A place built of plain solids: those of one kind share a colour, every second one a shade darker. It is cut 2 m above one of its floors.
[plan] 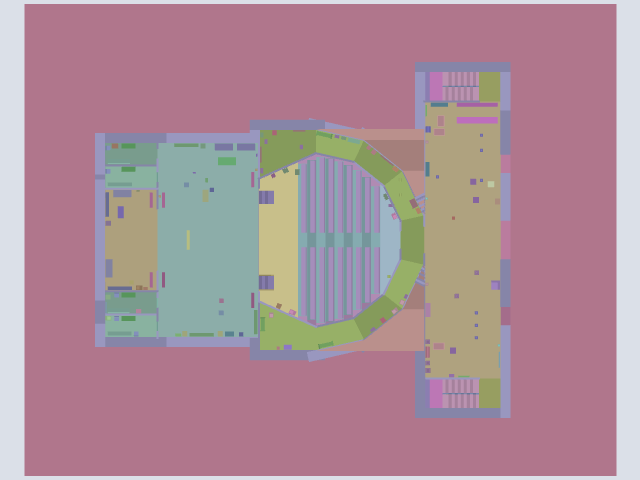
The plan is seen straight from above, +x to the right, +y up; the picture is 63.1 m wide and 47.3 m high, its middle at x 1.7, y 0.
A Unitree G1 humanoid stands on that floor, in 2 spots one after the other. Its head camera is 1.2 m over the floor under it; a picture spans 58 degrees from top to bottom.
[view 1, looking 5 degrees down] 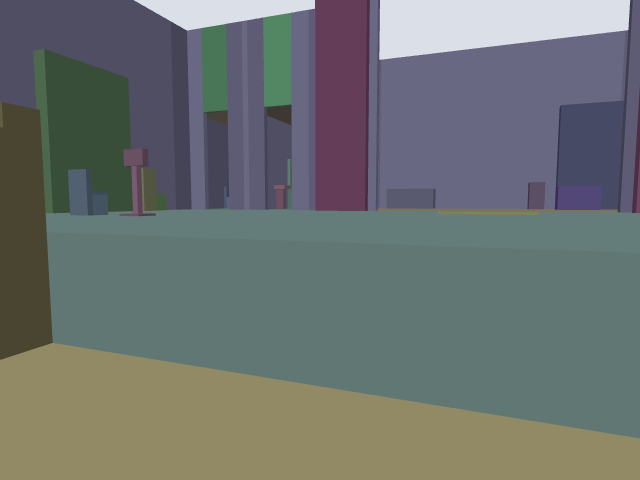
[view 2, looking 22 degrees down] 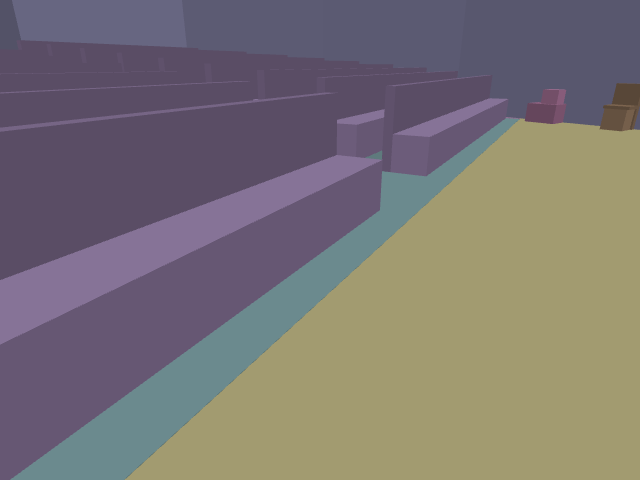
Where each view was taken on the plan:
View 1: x -1.77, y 0.00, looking -159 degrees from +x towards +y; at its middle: floor_stage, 2.87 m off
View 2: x -1.47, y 4.20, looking -61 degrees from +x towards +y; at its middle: seats_stalls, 2.93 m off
